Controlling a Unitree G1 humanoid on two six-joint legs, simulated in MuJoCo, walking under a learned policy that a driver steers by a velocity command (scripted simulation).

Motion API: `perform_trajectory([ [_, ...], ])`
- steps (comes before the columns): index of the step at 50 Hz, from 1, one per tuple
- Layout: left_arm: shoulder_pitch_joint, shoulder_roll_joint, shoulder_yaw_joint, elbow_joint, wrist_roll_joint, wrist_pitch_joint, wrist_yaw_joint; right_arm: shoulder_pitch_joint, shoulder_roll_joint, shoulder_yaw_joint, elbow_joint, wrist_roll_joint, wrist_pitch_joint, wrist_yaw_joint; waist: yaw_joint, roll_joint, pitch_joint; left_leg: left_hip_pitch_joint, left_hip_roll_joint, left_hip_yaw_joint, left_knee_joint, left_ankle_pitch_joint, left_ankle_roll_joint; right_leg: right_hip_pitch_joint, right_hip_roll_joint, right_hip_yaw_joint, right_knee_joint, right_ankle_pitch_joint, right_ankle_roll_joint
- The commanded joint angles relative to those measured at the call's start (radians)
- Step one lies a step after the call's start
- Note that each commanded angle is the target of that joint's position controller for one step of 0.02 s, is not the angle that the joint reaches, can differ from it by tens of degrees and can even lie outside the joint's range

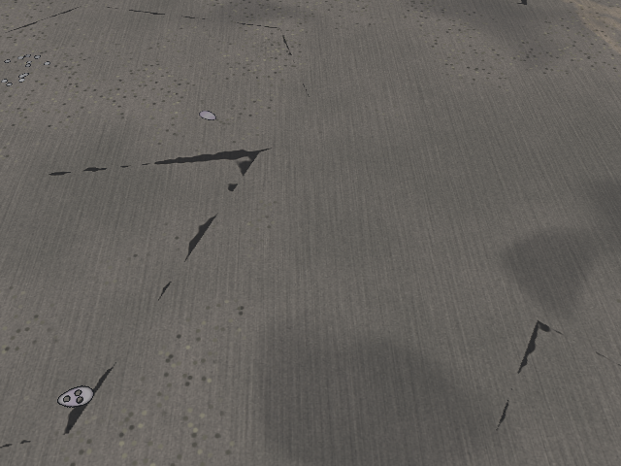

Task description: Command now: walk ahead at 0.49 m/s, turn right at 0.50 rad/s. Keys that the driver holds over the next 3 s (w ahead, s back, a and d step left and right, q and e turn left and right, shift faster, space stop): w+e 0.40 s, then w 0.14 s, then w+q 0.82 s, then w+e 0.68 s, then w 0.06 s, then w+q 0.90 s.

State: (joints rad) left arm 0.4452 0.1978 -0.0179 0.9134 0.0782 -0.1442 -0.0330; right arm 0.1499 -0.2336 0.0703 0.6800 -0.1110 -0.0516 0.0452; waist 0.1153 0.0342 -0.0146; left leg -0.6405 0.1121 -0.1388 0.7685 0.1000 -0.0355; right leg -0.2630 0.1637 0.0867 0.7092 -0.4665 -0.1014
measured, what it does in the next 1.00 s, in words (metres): goes down: left foot 0.15 m lower, then right foot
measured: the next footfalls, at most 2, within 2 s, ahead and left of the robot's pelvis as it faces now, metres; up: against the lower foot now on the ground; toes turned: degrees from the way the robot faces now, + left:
left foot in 0.16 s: +0.25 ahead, +0.16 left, -0.15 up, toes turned -8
right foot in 0.62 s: +0.49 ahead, -0.14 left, -0.15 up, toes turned -19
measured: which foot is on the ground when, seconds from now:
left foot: up 0.00-0.14, down 0.16-0.64, up 0.66-1.00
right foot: down 0.00-0.14, up 0.16-0.60, down 0.62-1.00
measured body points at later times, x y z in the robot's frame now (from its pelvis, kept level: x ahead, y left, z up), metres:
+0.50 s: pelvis +0.29 +0.05 -0.12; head +0.30 +0.04 +0.33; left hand +0.56 +0.21 -0.20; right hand +0.17 -0.19 -0.26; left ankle +0.21 +0.17 -0.86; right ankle +0.43 -0.13 -0.80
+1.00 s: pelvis +0.56 -0.05 -0.12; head +0.58 -0.05 +0.33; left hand +0.64 +0.21 -0.25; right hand +0.66 -0.34 -0.23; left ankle +0.77 +0.07 -0.80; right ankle +0.45 -0.13 -0.86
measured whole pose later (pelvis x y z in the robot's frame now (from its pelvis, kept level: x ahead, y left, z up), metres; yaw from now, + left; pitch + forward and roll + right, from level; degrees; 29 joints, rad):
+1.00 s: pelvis +0.56 -0.05 -0.12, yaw -9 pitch +2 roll -3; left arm 0.30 0.24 0.08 0.92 0.00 -0.09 0.02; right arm 0.14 -0.26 -0.08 0.84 0.02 -0.04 0.01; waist 0.04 0.05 0.01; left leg -0.72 0.10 -0.05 0.73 0.09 0.03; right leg 0.01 0.04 -0.19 0.23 -0.27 -0.03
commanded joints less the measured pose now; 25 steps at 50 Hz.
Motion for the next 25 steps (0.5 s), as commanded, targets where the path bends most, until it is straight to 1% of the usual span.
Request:
perform_trajectory([
  [1, 0.043, 0.181, 0.039, -0.050, -0.002, -0.007, -0.006, -0.059, -0.064, -0.003, -0.071, 0.029, 0.018, 0.014, 0.008, -0.073, 0.068, 0.313, -0.072, 0.127, -0.211, 0.191, -0.013, -0.327, -0.120, 0.210, -0.070, -0.065, -0.152],
  [2, 0.079, 0.180, 0.039, -0.053, -0.003, 0.002, -0.018, -0.075, -0.077, -0.005, -0.078, 0.025, 0.019, 0.016, 0.015, -0.063, 0.090, 0.292, -0.069, 0.109, -0.253, 0.170, -0.020, -0.290, -0.143, 0.267, -0.025, -0.106, -0.162],
  [3, 0.100, 0.186, 0.037, -0.051, -0.006, 0.005, -0.026, -0.096, -0.082, -0.009, -0.088, 0.018, 0.015, 0.009, 0.007, -0.065, 0.105, 0.301, -0.069, 0.100, -0.292, 0.164, -0.013, -0.254, -0.159, 0.325, 0.012, -0.111, -0.165],
  [4, 0.093, 0.183, 0.034, -0.057, -0.014, 0.011, -0.026, -0.098, -0.088, -0.012, -0.078, 0.010, 0.012, 0.005, 0.000, -0.060, 0.122, 0.289, -0.056, 0.072, -0.394, 0.170, -0.003, -0.184, -0.164, 0.365, 0.081, -0.135, -0.151],
  [5, 0.078, 0.188, 0.031, -0.056, -0.019, 0.024, -0.025, -0.059, -0.107, -0.020, -0.047, 0.015, 0.009, -0.002, -0.020, -0.052, 0.129, 0.326, -0.039, 0.056, -0.480, 0.248, 0.011, -0.138, -0.158, 0.395, 0.165, -0.166, -0.129],
  [6, 0.041, 0.163, 0.064, -0.037, -0.157, 0.083, 0.055, -0.027, -0.142, -0.091, -0.026, 0.191, -0.030, -0.036, -0.030, -0.078, 0.096, 0.318, -0.029, -0.015, -0.629, 0.265, 0.031, -0.018, -0.126, 0.354, 0.264, 0.082, -0.096],
  [7, 0.083, 0.143, 0.049, -0.014, -0.141, 0.107, 0.078, 0.062, -0.160, -0.096, 0.008, 0.203, -0.050, -0.045, -0.066, -0.028, 0.031, 0.463, 0.010, 0.023, -0.577, 0.366, 0.035, -0.040, -0.108, 0.281, 0.445, 0.064, -0.052],
  [8, 0.107, 0.101, 0.041, -0.006, -0.116, 0.112, 0.075, 0.246, -0.162, -0.114, 0.058, 0.179, -0.053, -0.045, -0.135, -0.004, -0.097, 0.751, 0.053, 0.024, -0.365, 0.476, 0.034, -0.211, -0.076, 0.210, 0.662, -0.145, -0.013],
  [9, 0.255, 0.013, 0.030, 0.029, -0.128, 0.108, 0.061, 0.443, -0.172, -0.128, 0.118, 0.136, -0.046, -0.040, -0.172, 0.145, -0.258, 1.168, 0.159, -0.031, -0.048, 0.644, 0.061, -0.565, -0.036, 0.171, 1.049, -0.465, 0.039],
  [10, 0.321, 0.027, 0.023, -0.027, -0.165, 0.089, 0.063, 0.498, -0.280, -0.170, 0.173, 0.153, -0.031, -0.025, -0.152, 0.321, -0.338, 1.235, 0.340, -0.341, -0.134, 0.307, 0.205, -0.776, -0.077, 0.117, 1.382, -0.369, 0.081],
  [11, 0.209, 0.053, 0.022, -0.092, -0.177, 0.075, 0.071, 0.497, -0.294, -0.184, 0.208, 0.172, -0.015, -0.018, -0.166, 0.302, -0.295, 1.155, 0.426, -0.510, -0.334, -0.245, 0.313, -0.936, -0.136, 0.031, 1.467, -0.226, 0.103],
  [12, -0.058, 0.130, 0.050, -0.143, -0.179, 0.082, 0.091, 0.411, -0.149, -0.151, 0.185, 0.138, -0.010, -0.038, -0.206, -0.005, -0.100, 0.963, 0.363, -0.437, -0.487, -0.634, 0.295, -1.008, -0.182, -0.013, 1.385, -0.028, 0.084],
  [13, -0.186, 0.145, 0.057, -0.199, -0.168, 0.088, 0.102, 0.293, -0.116, -0.130, 0.169, 0.114, -0.026, -0.052, -0.193, -0.004, 0.018, 0.748, 0.354, -0.419, -0.521, -0.557, 0.309, -0.950, -0.213, -0.007, 1.332, 0.076, 0.098],
  [14, -0.192, 0.114, 0.054, -0.207, -0.141, 0.102, 0.103, 0.217, -0.065, -0.110, 0.184, 0.114, -0.037, -0.051, -0.140, -0.026, 0.091, 0.582, 0.317, -0.340, -0.519, -0.434, 0.284, -0.890, -0.236, 0.028, 1.275, 0.102, 0.098],
  [15, -0.216, 0.064, 0.052, -0.216, -0.125, 0.113, 0.091, 0.210, 0.003, -0.092, 0.216, 0.123, -0.045, -0.050, -0.115, 0.028, 0.150, 0.492, 0.265, -0.216, -0.490, -0.335, 0.219, -0.885, -0.259, 0.084, 1.210, 0.142, 0.076],
  [16, -0.179, 0.080, 0.066, -0.215, -0.136, 0.117, 0.078, 0.143, 0.023, -0.082, 0.211, 0.111, -0.051, -0.043, -0.060, 0.049, 0.164, 0.374, 0.177, -0.061, -0.524, -0.320, 0.149, -0.789, -0.275, 0.090, 0.977, 0.218, 0.060],
  [17, -0.204, 0.088, 0.070, -0.246, -0.120, 0.113, 0.069, 0.085, -0.024, -0.092, 0.195, 0.097, -0.055, -0.049, -0.046, 0.084, 0.188, 0.193, 0.081, 0.106, -0.591, -0.237, 0.124, -0.608, -0.249, 0.025, 0.680, 0.322, 0.082],
  [18, -0.230, 0.086, 0.078, -0.256, -0.094, 0.105, 0.064, 0.075, -0.067, -0.102, 0.187, 0.076, -0.058, -0.061, -0.061, 0.099, 0.151, 0.141, 0.034, 0.182, -0.601, -0.154, 0.135, -0.473, -0.227, -0.026, 0.515, 0.454, 0.105],
  [19, -0.238, 0.068, 0.076, -0.257, -0.086, 0.099, 0.053, 0.100, -0.099, -0.108, 0.190, 0.069, -0.061, -0.073, -0.068, 0.088, 0.105, 0.162, 0.035, 0.201, -0.589, -0.084, 0.148, -0.393, -0.222, -0.046, 0.378, 0.553, 0.114],
  [20, -0.245, 0.045, 0.070, -0.258, -0.093, 0.097, 0.043, 0.144, -0.129, -0.115, 0.203, 0.076, -0.065, -0.082, -0.081, 0.076, 0.064, 0.229, 0.062, 0.188, -0.594, -0.029, 0.159, -0.359, -0.222, -0.037, 0.271, 0.597, 0.114],
  [21, -0.278, 0.017, 0.059, -0.275, -0.098, 0.100, 0.032, 0.186, -0.151, -0.126, 0.220, 0.100, -0.065, -0.087, -0.097, 0.056, 0.050, 0.324, 0.102, 0.161, -0.604, 0.002, 0.172, -0.373, -0.225, -0.025, 0.174, 0.601, 0.104],
  [22, -0.312, 0.006, 0.052, -0.293, -0.102, 0.102, 0.023, 0.208, -0.165, -0.133, 0.234, 0.121, -0.060, -0.092, -0.107, 0.036, 0.057, 0.416, 0.133, 0.146, -0.606, 0.042, 0.176, -0.405, -0.223, -0.015, 0.098, 0.579, 0.087],
  [23, -0.356, 0.007, 0.049, -0.306, -0.104, 0.103, 0.016, 0.230, -0.168, -0.140, 0.244, 0.128, -0.050, -0.092, -0.124, 0.009, 0.076, 0.510, 0.158, 0.137, -0.594, 0.048, 0.182, -0.462, -0.218, -0.020, 0.041, 0.540, 0.071],
  [24, -0.411, 0.010, 0.048, -0.323, -0.102, 0.101, 0.007, 0.265, -0.162, -0.144, 0.254, 0.133, -0.039, -0.090, -0.151, -0.019, 0.092, 0.594, 0.179, 0.127, -0.581, 0.037, 0.187, -0.515, -0.215, -0.028, 0.001, 0.505, 0.055],
  [25, -0.465, 0.013, 0.048, -0.341, -0.102, 0.097, 0.000, 0.297, -0.153, -0.147, 0.266, 0.134, -0.028, -0.087, -0.170, -0.038, 0.107, 0.656, 0.191, 0.126, -0.568, 0.034, 0.188, -0.550, -0.211, -0.038, -0.036, 0.474, 0.042],
])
